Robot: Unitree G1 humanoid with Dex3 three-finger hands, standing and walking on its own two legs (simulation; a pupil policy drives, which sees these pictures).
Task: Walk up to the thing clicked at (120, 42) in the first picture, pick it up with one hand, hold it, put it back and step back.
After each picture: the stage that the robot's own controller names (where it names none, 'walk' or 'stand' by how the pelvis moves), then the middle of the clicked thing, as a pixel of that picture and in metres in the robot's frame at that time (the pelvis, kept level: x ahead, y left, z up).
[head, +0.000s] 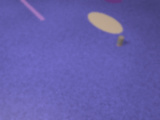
stand; (120, 41) +1.38 -0.43 -0.72
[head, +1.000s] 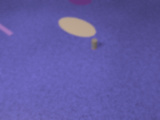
walk; (94, 44) +1.30 -0.02 -0.70
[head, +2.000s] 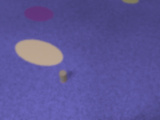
walk; (63, 76) +0.81 +0.23 -0.71
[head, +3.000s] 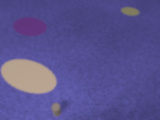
walk; (56, 109) +0.50 +0.19 -0.70
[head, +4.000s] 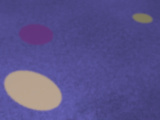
stand; out of the picture +0.34 +0.17 -0.71
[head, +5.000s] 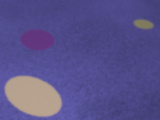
stand; out of the picture +0.32 +0.17 -0.72
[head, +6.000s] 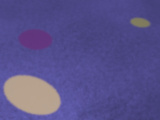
stand; out of the picture +0.34 +0.18 -0.73
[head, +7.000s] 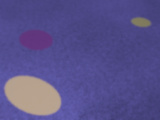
stand; out of the picture +0.33 +0.18 -0.73
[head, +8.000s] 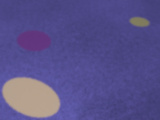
stand; out of the picture +0.31 +0.19 -0.73
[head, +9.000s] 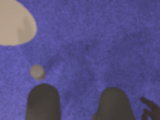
go down; (38, 73) +0.39 +0.21 -0.40
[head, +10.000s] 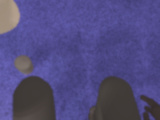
go down; (24, 65) +0.39 +0.24 -0.31
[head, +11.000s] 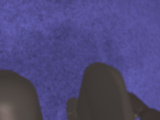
close in; out of the picture +0.37 +0.27 -0.22
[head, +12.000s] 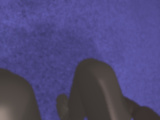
close; out of the picture +0.38 +0.28 -0.22
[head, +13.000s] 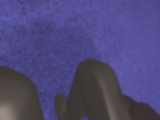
close; out of the picture +0.37 +0.28 -0.23
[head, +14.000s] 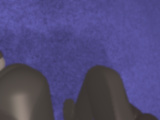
lift; out of the picture +0.33 +0.24 -0.19
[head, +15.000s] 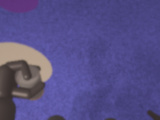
lift; (31, 83) +0.32 +0.18 +0.01
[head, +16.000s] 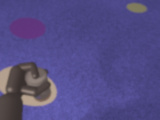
hold; (39, 85) +0.33 +0.17 +0.00
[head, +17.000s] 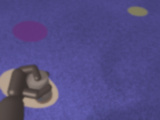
hold; (40, 87) +0.32 +0.17 +0.00
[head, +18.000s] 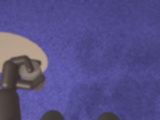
crouch; (33, 76) +0.36 +0.18 -0.06
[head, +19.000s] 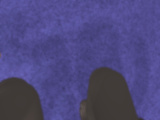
lower; out of the picture +0.43 +0.27 -0.15
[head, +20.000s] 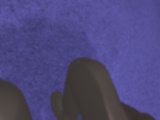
lower; out of the picture +0.41 +0.29 -0.22
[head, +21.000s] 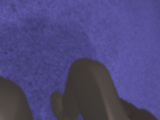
lower; out of the picture +0.41 +0.30 -0.23
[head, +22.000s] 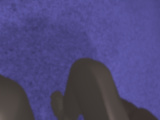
lower; out of the picture +0.40 +0.30 -0.23
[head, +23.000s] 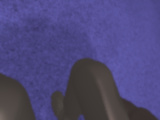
lower; out of the picture +0.40 +0.30 -0.22
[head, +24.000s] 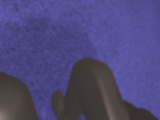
withdraw; out of the picture +0.39 +0.28 -0.23
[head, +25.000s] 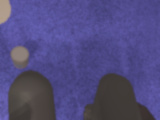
stand; (20, 58) +0.41 +0.24 -0.28
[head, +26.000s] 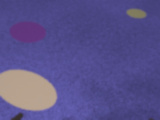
stand; out of the picture +0.35 +0.16 -0.65
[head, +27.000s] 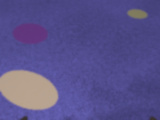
stand; out of the picture +0.36 +0.17 -0.66
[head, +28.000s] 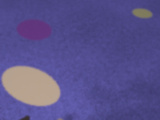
stand; out of the picture +0.36 +0.17 -0.67
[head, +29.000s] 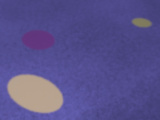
walk; out of the picture +0.37 +0.17 -0.72
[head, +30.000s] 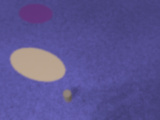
walk; (67, 96) +0.52 +0.16 -0.70
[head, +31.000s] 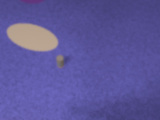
walk; (60, 61) +0.85 +0.18 -0.71
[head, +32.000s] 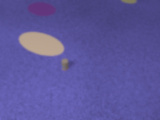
stand; (65, 64) +0.98 +0.18 -0.71
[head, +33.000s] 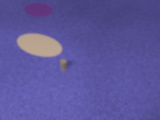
stand; (63, 64) +0.98 +0.21 -0.73
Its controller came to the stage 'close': yes
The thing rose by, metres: 0.71
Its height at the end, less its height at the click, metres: +0.00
